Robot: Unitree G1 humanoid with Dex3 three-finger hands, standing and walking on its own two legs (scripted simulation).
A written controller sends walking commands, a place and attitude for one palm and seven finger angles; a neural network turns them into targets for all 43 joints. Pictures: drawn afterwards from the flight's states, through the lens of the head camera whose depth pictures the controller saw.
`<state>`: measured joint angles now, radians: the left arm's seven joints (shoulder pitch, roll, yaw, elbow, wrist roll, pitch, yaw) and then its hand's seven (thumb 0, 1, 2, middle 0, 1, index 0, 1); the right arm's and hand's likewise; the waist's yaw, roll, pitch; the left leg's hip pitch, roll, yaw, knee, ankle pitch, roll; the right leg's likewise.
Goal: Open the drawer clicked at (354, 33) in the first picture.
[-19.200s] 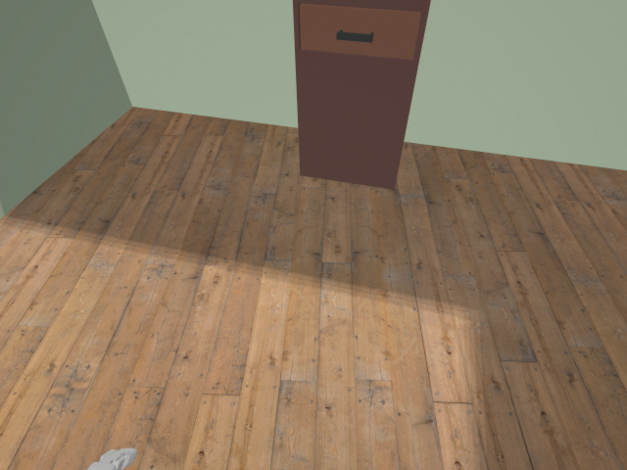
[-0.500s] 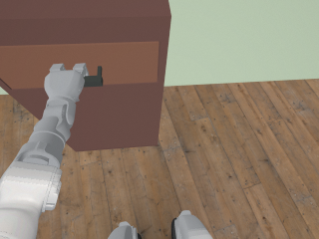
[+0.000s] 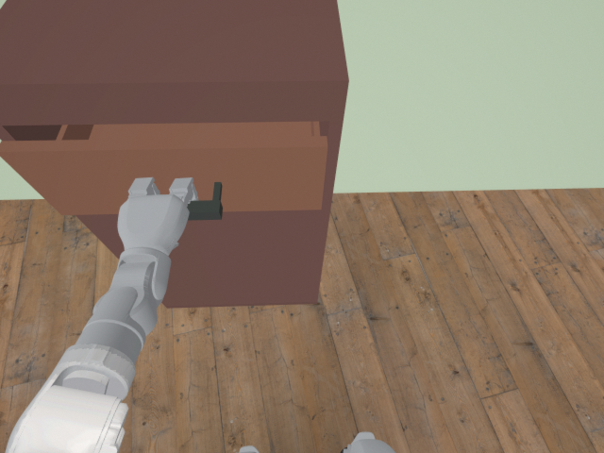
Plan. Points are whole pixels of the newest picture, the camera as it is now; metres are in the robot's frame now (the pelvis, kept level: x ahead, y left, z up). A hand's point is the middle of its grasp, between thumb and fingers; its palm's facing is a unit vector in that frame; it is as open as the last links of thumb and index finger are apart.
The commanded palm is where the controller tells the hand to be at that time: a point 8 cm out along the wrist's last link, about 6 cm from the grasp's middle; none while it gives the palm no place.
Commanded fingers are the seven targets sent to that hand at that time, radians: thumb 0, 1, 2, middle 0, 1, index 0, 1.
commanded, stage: pull the drawer open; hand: left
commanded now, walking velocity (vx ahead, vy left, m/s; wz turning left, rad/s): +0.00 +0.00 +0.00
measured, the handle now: (177, 200) +0.47 +0.19 +0.00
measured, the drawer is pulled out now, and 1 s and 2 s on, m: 0.04 0.17 0.29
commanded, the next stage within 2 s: none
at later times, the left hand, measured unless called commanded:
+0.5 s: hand (162, 281) +0.35 +0.20 -0.03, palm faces -0.04 -0.06 -1.00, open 5.5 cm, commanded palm +0.31 +0.21 +0.03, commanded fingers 0.00 0.90 0.90 -0.40 -1.35 -0.40 -1.35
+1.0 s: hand (157, 316) +0.30 +0.20 -0.02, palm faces -0.03 -0.07 -1.00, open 5.5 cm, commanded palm +0.25 +0.21 +0.03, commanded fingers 0.00 0.90 0.90 -0.40 -1.35 -0.40 -1.35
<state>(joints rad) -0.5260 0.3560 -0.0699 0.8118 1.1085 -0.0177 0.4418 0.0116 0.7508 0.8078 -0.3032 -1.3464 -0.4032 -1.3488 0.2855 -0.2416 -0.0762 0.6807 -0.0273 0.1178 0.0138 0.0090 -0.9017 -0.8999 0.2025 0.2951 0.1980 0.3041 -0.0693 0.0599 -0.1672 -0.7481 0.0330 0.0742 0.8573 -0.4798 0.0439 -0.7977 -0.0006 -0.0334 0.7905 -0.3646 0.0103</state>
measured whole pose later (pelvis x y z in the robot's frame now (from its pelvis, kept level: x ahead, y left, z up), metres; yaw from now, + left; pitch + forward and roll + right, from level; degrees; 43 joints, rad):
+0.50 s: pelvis +0.00 -0.01 +0.01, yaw +0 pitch +17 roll -1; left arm -0.24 0.33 -0.08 0.57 1.10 -0.01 0.45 0.03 0.74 0.81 -0.30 -1.34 -0.41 -1.35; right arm 0.23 -0.24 -0.07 0.65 -0.02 0.11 -0.01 0.01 -0.90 -0.90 0.20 0.30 0.20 0.30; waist -0.03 0.06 -0.15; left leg -0.65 0.03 0.07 0.81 -0.46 0.03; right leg -0.71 0.01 -0.03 0.77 -0.36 -0.01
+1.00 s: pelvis -0.02 -0.02 +0.01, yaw +0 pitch +14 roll +0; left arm -0.12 0.32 -0.08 0.50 1.10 -0.01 0.46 0.04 0.73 0.81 -0.31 -1.33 -0.42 -1.35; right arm 0.19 -0.23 -0.06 0.64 -0.02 0.07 -0.03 0.01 -0.90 -0.90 0.20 0.30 0.20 0.30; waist -0.02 0.05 -0.14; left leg -0.62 0.03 0.08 0.82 -0.45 0.02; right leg -0.70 0.00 -0.02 0.80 -0.35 -0.02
